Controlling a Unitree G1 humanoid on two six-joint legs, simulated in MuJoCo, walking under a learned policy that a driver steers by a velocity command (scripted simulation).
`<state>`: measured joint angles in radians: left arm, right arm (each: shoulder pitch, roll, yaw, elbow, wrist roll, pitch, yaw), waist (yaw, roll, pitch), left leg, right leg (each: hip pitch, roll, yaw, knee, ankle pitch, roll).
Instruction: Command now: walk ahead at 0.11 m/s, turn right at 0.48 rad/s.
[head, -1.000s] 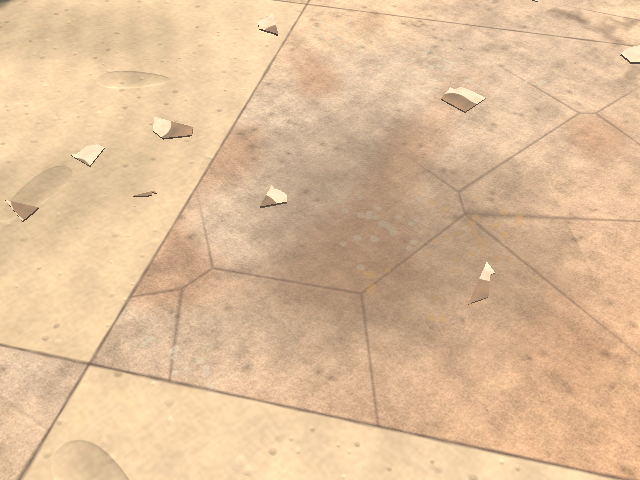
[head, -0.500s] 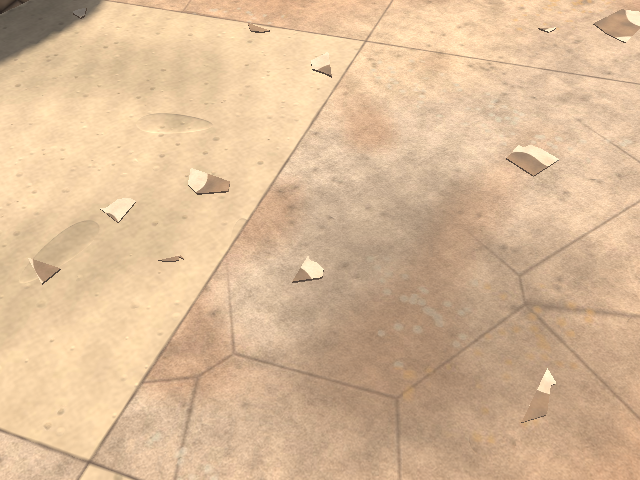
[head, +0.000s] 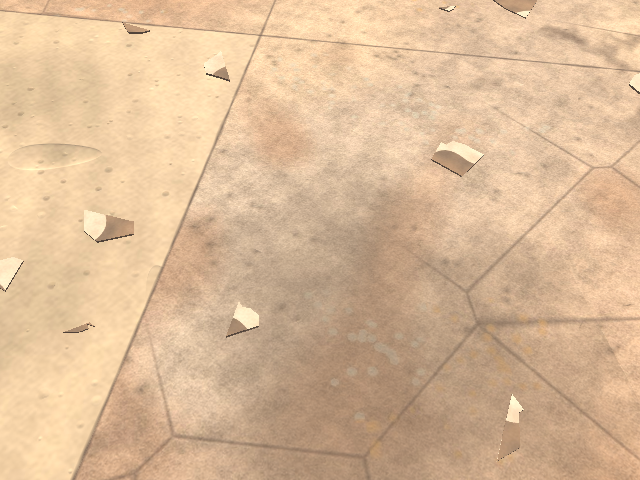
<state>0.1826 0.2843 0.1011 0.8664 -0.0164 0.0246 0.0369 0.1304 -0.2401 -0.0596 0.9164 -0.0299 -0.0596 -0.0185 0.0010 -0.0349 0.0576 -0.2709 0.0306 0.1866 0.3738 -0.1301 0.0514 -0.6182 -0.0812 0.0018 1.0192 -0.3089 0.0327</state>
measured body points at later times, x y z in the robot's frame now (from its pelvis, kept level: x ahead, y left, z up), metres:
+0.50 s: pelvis +0.06 -0.05 +0.00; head +0.08 -0.07 +0.45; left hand +0.25 +0.18 -0.11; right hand +0.13 -0.34 -0.14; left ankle +0.08 +0.11 -0.71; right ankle +0.06 -0.14 -0.74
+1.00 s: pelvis +0.07 -0.02 +0.00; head +0.08 -0.03 +0.45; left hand +0.20 +0.22 -0.14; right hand +0.11 -0.29 -0.15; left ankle +0.08 +0.10 -0.74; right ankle +0.06 -0.14 -0.74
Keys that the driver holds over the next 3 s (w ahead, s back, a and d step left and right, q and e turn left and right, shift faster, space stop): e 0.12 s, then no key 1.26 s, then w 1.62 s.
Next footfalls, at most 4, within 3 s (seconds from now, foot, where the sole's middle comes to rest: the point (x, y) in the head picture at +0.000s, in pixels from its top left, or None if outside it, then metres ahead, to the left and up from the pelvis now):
0.22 right None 0.10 -0.15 -0.78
0.58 left None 0.12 0.10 -0.78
2.14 right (403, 446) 0.52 -0.16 -0.78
2.66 left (299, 325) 0.80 0.06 -0.78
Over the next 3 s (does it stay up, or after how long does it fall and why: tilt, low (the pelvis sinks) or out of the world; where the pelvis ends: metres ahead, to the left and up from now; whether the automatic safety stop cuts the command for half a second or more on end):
stays up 0.79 -0.02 0.01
